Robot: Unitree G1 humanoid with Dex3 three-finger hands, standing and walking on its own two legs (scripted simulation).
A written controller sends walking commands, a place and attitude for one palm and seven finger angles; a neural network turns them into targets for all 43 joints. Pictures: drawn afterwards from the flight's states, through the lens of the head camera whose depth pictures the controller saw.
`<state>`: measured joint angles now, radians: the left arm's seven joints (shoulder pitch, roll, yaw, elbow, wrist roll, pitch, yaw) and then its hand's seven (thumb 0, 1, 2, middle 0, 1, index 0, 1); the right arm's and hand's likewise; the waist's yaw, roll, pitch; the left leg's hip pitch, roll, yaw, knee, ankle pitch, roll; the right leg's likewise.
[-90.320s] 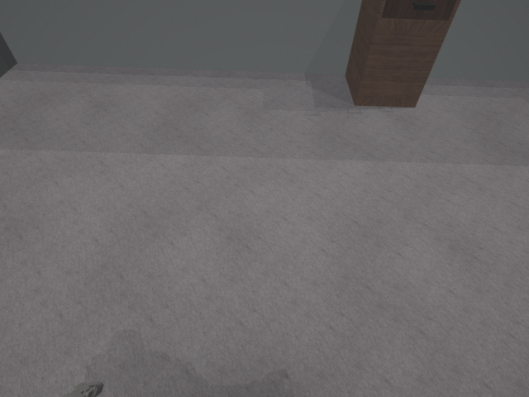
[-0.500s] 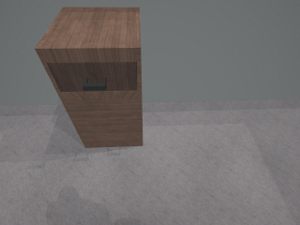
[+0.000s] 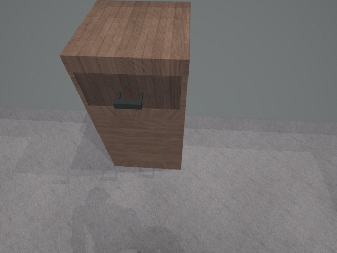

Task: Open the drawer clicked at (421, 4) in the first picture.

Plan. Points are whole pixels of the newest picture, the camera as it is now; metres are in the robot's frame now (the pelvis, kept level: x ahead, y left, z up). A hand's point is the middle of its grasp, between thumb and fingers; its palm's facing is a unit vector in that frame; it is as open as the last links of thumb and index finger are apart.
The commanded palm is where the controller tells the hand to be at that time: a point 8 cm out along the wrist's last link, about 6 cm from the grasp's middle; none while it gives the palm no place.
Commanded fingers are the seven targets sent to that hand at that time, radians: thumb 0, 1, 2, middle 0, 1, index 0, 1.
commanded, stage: take the last steps up to it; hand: left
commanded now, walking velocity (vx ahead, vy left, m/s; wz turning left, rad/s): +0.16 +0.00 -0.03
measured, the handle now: (129, 99) +0.63 +0.20 -0.09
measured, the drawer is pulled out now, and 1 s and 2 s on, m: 0.00 0.00 0.00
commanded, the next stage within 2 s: come to a stop and stand still in 0.02 s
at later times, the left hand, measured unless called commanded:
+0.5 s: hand (111, 237) +0.17 +0.17 -0.15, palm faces +0.08 -0.95 -0.30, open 7.4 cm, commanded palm none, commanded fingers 0.00 0.90 0.90 -0.20 -0.30 -0.20 -0.30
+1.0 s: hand (115, 252) +0.14 +0.16 -0.16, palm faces +0.07 -0.97 -0.25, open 7.4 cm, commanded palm none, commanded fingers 0.00 0.90 0.90 -0.20 -0.30 -0.20 -0.30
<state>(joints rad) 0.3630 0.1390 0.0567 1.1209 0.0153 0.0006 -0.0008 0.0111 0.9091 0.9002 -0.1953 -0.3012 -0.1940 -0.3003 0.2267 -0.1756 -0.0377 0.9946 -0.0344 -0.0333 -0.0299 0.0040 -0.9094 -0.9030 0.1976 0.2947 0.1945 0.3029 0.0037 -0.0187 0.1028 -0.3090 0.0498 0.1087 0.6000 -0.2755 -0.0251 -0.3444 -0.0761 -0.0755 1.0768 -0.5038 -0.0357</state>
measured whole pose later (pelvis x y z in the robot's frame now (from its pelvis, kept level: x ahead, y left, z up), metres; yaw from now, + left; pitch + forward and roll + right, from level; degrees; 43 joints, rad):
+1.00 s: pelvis +0.11 -0.03 +0.01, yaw +0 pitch -1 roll +1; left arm 0.29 0.15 0.02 0.98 0.02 -0.01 0.07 0.01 0.91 0.90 -0.20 -0.30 -0.20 -0.30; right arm 0.19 -0.20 -0.03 0.92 -0.01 0.02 -0.02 0.01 -0.91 -0.90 0.20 0.29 0.19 0.30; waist 0.01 0.00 0.04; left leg -0.20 0.01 0.03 0.54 -0.34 -0.01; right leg -0.22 0.00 -0.04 0.59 -0.36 -0.04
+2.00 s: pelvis +0.06 +0.00 +0.02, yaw -1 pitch -1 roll +0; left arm 0.36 0.09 -0.01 1.10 0.02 -0.01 0.03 0.01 0.91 0.90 -0.20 -0.30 -0.19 -0.30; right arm 0.34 -0.13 0.01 1.09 -0.01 -0.01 -0.03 0.01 -0.91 -0.90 0.20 0.29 0.20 0.30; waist 0.00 -0.01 -0.01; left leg -0.23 0.00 0.06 0.47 -0.21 0.03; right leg -0.24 -0.01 -0.01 0.47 -0.21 0.00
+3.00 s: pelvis +0.11 -0.01 +0.01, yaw -2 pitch +0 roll +1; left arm 0.24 0.15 0.03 1.03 0.01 0.00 0.05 0.01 0.93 0.90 -0.19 -0.30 -0.19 -0.30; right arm 0.27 -0.14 -0.01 1.09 -0.01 0.00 -0.05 0.02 -0.92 -0.90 0.20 0.30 0.20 0.30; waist -0.01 0.01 0.05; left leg -0.18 0.00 0.08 0.49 -0.31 0.02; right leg -0.26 -0.01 -0.04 0.54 -0.28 -0.02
